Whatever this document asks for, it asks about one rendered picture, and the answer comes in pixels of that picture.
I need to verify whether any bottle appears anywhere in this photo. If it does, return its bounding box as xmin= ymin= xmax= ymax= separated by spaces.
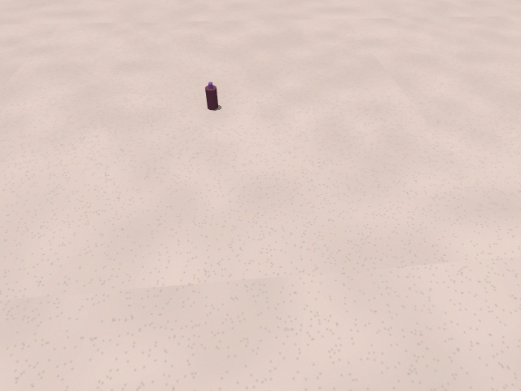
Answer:
xmin=205 ymin=82 xmax=218 ymax=110

